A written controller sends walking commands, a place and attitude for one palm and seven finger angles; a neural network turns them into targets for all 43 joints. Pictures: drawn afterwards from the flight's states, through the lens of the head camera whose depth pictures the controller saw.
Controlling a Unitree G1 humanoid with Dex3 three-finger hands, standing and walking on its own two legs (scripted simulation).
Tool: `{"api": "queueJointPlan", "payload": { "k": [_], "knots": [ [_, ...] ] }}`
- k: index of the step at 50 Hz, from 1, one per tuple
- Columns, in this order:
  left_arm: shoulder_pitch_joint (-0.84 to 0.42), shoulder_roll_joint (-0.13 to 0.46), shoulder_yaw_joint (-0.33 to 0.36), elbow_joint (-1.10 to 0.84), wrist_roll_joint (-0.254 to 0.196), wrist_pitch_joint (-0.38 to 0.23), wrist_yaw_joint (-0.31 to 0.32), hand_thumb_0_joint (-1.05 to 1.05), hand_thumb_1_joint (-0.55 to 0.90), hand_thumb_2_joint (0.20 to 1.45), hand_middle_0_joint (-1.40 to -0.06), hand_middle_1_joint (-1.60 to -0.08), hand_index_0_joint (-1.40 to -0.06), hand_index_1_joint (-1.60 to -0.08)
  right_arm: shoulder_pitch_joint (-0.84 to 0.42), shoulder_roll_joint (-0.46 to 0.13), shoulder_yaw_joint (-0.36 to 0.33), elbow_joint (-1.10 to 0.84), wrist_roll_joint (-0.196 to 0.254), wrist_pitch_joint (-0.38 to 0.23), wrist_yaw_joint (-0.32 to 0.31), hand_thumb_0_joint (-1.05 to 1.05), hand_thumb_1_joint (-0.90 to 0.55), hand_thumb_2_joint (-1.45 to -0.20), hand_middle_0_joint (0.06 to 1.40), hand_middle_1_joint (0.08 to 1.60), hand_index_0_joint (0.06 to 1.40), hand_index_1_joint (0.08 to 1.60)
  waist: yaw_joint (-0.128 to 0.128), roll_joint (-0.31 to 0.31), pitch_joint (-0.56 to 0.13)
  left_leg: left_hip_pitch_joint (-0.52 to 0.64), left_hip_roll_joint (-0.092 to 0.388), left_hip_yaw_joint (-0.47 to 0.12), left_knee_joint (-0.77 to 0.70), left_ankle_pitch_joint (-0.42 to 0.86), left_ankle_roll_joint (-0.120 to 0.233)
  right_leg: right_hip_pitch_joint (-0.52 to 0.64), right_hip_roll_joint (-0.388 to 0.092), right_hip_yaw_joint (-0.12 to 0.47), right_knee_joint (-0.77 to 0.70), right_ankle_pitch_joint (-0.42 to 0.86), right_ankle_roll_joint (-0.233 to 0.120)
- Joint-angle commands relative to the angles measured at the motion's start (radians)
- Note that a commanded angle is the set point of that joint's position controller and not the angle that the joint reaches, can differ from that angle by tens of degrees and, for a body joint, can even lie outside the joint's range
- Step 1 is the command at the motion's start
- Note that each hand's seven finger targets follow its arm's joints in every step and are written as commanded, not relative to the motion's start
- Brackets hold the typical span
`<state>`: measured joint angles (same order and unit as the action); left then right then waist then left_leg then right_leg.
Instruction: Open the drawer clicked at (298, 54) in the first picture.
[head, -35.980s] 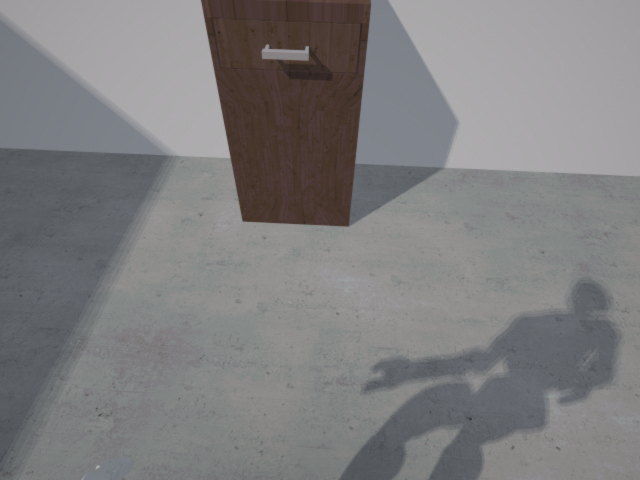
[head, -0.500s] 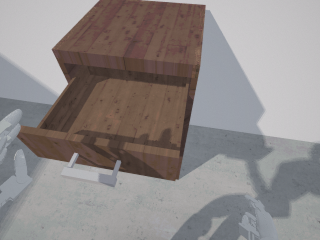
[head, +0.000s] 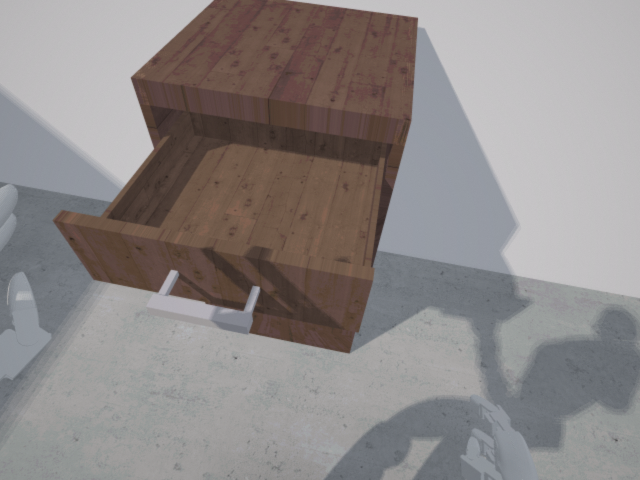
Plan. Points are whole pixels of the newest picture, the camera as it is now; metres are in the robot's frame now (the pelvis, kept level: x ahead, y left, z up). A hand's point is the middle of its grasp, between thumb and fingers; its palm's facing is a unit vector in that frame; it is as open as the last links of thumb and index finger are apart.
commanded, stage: step back with the hand held close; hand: left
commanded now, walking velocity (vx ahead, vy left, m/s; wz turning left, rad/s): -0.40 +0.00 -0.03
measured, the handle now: (206, 300) +0.34 +0.18 +0.01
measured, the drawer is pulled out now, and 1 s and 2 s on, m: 0.29 0.29 0.29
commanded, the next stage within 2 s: stop stepping back and stand still in 0.44 s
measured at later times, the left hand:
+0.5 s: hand out of the picture +0.09 +0.20 +0.18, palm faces +0.38 -0.81 -0.44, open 7.4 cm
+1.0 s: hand out of the picture -0.02 +0.17 +0.17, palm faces +0.40 -0.81 -0.42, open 7.4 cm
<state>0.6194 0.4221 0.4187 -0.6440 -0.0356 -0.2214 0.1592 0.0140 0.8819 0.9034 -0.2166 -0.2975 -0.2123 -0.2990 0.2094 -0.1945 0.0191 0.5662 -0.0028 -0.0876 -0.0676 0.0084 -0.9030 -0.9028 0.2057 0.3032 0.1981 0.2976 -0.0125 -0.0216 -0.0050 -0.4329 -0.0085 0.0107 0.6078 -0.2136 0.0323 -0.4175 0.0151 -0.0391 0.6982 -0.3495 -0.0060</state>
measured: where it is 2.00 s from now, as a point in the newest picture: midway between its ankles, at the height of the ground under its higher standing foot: outside the picture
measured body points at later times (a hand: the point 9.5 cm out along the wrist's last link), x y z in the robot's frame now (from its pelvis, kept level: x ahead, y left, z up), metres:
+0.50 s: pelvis -0.11 -0.04 +0.00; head -0.08 -0.03 +0.45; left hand +0.07 +0.24 +0.20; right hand +0.07 -0.29 -0.07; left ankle -0.11 +0.10 -0.73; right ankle -0.05 -0.13 -0.73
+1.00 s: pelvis -0.21 -0.07 +0.01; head -0.22 -0.07 +0.46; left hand -0.05 +0.21 +0.19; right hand -0.06 -0.32 -0.08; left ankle -0.22 +0.05 -0.73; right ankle -0.14 -0.14 -0.72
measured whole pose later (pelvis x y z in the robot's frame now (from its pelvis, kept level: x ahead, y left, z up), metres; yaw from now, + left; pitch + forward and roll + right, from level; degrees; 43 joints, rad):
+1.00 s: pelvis -0.21 -0.07 +0.01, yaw +2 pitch +0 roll +2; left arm 0.62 0.36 0.34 -0.53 -0.03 -0.18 0.16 0.01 0.88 0.90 -0.21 -0.30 -0.21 -0.30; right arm 0.27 -0.23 0.00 0.63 0.00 -0.09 -0.06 0.01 -0.90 -0.90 0.21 0.30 0.20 0.30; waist -0.04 -0.04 -0.03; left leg -0.22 -0.01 0.05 0.48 -0.26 0.02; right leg -0.36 0.02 -0.08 0.55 -0.25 -0.04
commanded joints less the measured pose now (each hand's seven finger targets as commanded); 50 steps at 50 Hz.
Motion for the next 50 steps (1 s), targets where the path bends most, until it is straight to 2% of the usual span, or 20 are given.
{"api": "queueJointPlan", "payload": {
  "k": [1,6,9,11,13,14,19,22,24,26,27,29,33,35,36,40,44,46,48,50],
  "knots": [
    [0.004,0.127,0.097,-0.203,-0.013,-0.066,0.008,0.000,0.900,0.900,-0.200,-0.300,-0.200,-0.300,-0.094,-0.143,-0.065,-0.131,-0.002,-0.071,0.004,0.000,-0.900,-0.900,0.200,0.300,0.200,0.300,0.016,0.152,-0.135,0.029,0.285,-0.201,-0.202,0.291,0.075,0.148,-0.031,0.031,-0.013,-0.007,0.012],
    [-0.027,0.125,0.087,-0.207,-0.018,-0.090,-0.017,0.000,0.900,0.900,-0.200,-0.300,-0.200,-0.300,-0.099,-0.153,-0.061,-0.095,-0.002,-0.085,0.022,0.000,-0.900,-0.900,0.200,0.300,0.200,0.300,0.020,0.230,-0.193,0.229,0.280,-0.184,-0.124,0.600,0.068,0.135,-0.021,0.013,-0.183,0.094,0.013],
    [0.030,0.126,0.093,-0.245,-0.045,-0.084,-0.037,0.000,0.900,0.900,-0.200,-0.300,-0.200,-0.300,-0.129,-0.146,-0.067,-0.137,0.024,-0.082,0.031,0.000,-0.900,-0.900,0.200,0.300,0.200,0.300,0.030,0.163,-0.283,0.192,0.221,-0.123,-0.084,0.385,0.031,0.210,-0.053,0.008,-0.188,0.171,-0.011],
    [0.104,0.182,0.156,-0.226,-0.058,-0.082,-0.032,0.000,0.900,0.900,-0.200,-0.300,-0.200,-0.300,-0.142,-0.130,-0.072,-0.145,0.040,-0.066,0.027,0.000,-0.900,-0.900,0.200,0.300,0.200,0.300,0.021,0.023,-0.263,0.113,0.124,-0.045,0.030,0.069,-0.009,0.170,-0.168,0.121,-0.290,0.266,-0.056],
    [0.081,0.187,0.142,-0.201,-0.061,-0.072,-0.018,0.000,0.900,0.900,-0.200,-0.300,-0.200,-0.300,-0.171,-0.112,-0.080,-0.133,0.050,-0.038,0.025,0.000,-0.900,-0.900,0.200,0.300,0.200,0.300,0.023,-0.173,-0.177,0.002,-0.024,-0.039,0.474,-0.256,-0.060,0.021,-0.422,0.395,-0.459,0.188,-0.182],
    [0.079,0.173,0.121,-0.182,-0.061,-0.066,-0.016,0.000,0.900,0.900,-0.200,-0.300,-0.200,-0.300,-0.185,-0.115,-0.077,-0.112,0.034,-0.028,0.024,0.000,-0.900,-0.900,0.200,0.300,0.200,0.300,0.012,-0.111,-0.142,-0.058,-0.015,-0.095,0.627,-0.266,-0.068,0.007,-0.428,0.354,-0.474,0.129,-0.194],
    [-0.004,0.127,0.095,-0.094,-0.015,-0.056,0.007,0.000,0.900,0.900,-0.200,-0.300,-0.200,-0.300,-0.187,-0.079,-0.031,-0.113,0.009,0.000,-0.019,0.000,-0.900,-0.900,0.200,0.300,0.200,0.300,-0.002,-0.122,-0.033,0.003,0.024,-0.038,0.148,-0.270,-0.056,0.067,-0.228,0.170,-0.344,0.369,-0.108],
    [-0.035,0.105,0.042,-0.118,-0.012,-0.053,0.018,0.000,0.900,0.900,-0.200,-0.300,-0.200,-0.300,-0.125,-0.118,-0.044,-0.080,0.003,-0.003,-0.024,0.000,-0.900,-0.900,0.200,0.300,0.200,0.300,-0.020,-0.017,-0.069,0.112,0.028,0.015,-0.267,-0.034,-0.039,0.171,-0.171,0.122,-0.263,0.372,-0.042],
    [-0.071,0.118,0.032,-0.195,-0.011,-0.071,0.020,0.000,0.900,0.900,-0.200,-0.300,-0.200,-0.300,-0.121,-0.157,-0.078,-0.103,0.006,-0.019,-0.015,0.000,-0.900,-0.900,0.200,0.300,0.200,0.300,-0.002,0.153,-0.123,0.111,0.244,-0.194,-0.268,0.295,0.046,0.177,-0.073,0.065,-0.087,0.294,0.030],
    [0.007,0.130,0.060,-0.203,-0.020,-0.072,0.013,0.000,0.900,0.900,-0.200,-0.300,-0.200,-0.300,-0.102,-0.157,-0.106,-0.114,0.020,-0.045,0.006,0.000,-0.900,-0.900,0.200,0.300,0.200,0.300,0.008,0.161,-0.215,0.204,0.320,-0.155,-0.206,0.471,0.068,0.114,-0.038,0.053,0.011,0.040,0.031],
    [0.023,0.145,0.083,-0.258,-0.019,-0.078,0.011,0.000,0.900,0.900,-0.200,-0.300,-0.200,-0.300,-0.126,-0.129,-0.090,-0.128,-0.002,-0.052,0.012,0.000,-0.900,-0.900,0.200,0.300,0.200,0.300,0.015,0.285,-0.231,0.100,0.326,-0.197,-0.236,0.414,0.087,0.121,-0.043,0.038,0.082,-0.070,0.024],
    [0.028,0.150,0.102,-0.351,-0.015,-0.069,0.013,0.000,0.900,0.900,-0.200,-0.300,-0.200,-0.300,-0.114,-0.124,-0.077,-0.138,-0.008,-0.061,0.023,0.000,-0.900,-0.900,0.200,0.300,0.200,0.300,0.012,0.309,-0.179,0.053,0.300,-0.151,-0.231,0.354,0.087,0.140,-0.023,0.030,0.104,-0.101,0.022],
    [0.035,0.152,0.107,-0.311,-0.018,-0.053,0.015,0.000,0.900,0.900,-0.200,-0.300,-0.200,-0.300,-0.087,-0.126,-0.059,-0.128,0.026,-0.069,0.028,0.000,-0.900,-0.900,0.200,0.300,0.200,0.300,0.000,0.078,-0.138,0.039,0.136,-0.052,-0.049,0.009,0.002,0.274,-0.079,0.048,-0.305,0.201,0.013],
    [0.004,0.162,0.119,-0.214,-0.032,-0.036,0.020,0.000,0.900,0.900,-0.200,-0.300,-0.200,-0.300,-0.071,-0.120,-0.062,-0.122,0.033,-0.054,0.020,0.000,-0.900,-0.900,0.200,0.300,0.200,0.300,-0.014,-0.134,-0.133,0.026,-0.002,-0.002,0.197,-0.244,-0.041,0.130,-0.290,0.392,-0.485,-0.150,-0.087],
    [0.021,0.157,0.113,-0.172,-0.031,-0.024,0.024,0.000,0.900,0.900,-0.200,-0.300,-0.200,-0.300,-0.077,-0.130,-0.076,-0.112,0.037,-0.039,0.018,0.000,-0.900,-0.900,0.200,0.300,0.200,0.300,-0.002,-0.120,-0.077,0.032,0.000,-0.028,0.328,-0.223,-0.037,0.056,-0.326,0.464,-0.558,-0.251,-0.096],
    [0.015,0.121,0.075,-0.032,-0.018,-0.016,0.020,0.000,0.900,0.900,-0.200,-0.300,-0.200,-0.300,-0.109,-0.107,-0.043,-0.096,0.015,-0.014,0.007,0.000,-0.900,-0.900,0.200,0.300,0.200,0.300,-0.021,-0.123,-0.035,0.079,0.011,-0.008,0.219,-0.167,-0.026,-0.011,-0.266,0.267,-0.518,-0.248,-0.093],
    [-0.020,0.090,0.014,-0.033,0.002,-0.018,0.025,0.000,0.900,0.900,-0.200,-0.300,-0.200,-0.300,-0.088,-0.121,-0.038,-0.099,0.015,-0.038,-0.003,0.000,-0.900,-0.900,0.200,0.300,0.200,0.300,-0.016,-0.096,-0.011,0.191,-0.004,0.056,-0.158,-0.212,0.019,0.018,-0.202,0.207,-0.493,-0.322,-0.053],
    [-0.041,0.105,0.009,-0.106,0.001,-0.029,0.026,0.000,0.900,0.900,-0.200,-0.300,-0.200,-0.300,-0.079,-0.146,-0.050,-0.109,0.007,-0.057,-0.004,0.000,-0.900,-0.900,0.200,0.300,0.200,0.300,-0.014,-0.017,-0.009,0.193,0.063,-0.016,-0.306,-0.231,0.055,0.092,-0.137,0.179,-0.390,-0.212,-0.025],
    [-0.068,0.123,0.022,-0.216,0.010,-0.050,0.026,0.000,0.900,0.900,-0.200,-0.300,-0.200,-0.300,-0.074,-0.170,-0.062,-0.130,0.002,-0.068,0.007,0.000,-0.900,-0.900,0.200,0.300,0.200,0.300,-0.004,0.187,-0.067,0.174,0.208,-0.232,-0.369,-0.223,0.111,0.151,-0.026,0.058,-0.124,-0.008,0.012],
    [-0.035,0.144,0.056,-0.229,0.025,-0.043,0.031,0.000,0.900,0.900,-0.200,-0.300,-0.200,-0.300,-0.092,-0.131,-0.048,-0.116,0.005,-0.079,0.009,0.000,-0.900,-0.900,0.200,0.300,0.200,0.300,0.005,0.259,-0.050,0.015,0.238,-0.240,-0.434,-0.475,0.107,0.195,-0.021,0.010,-0.036,-0.029,0.016]
  ]
}}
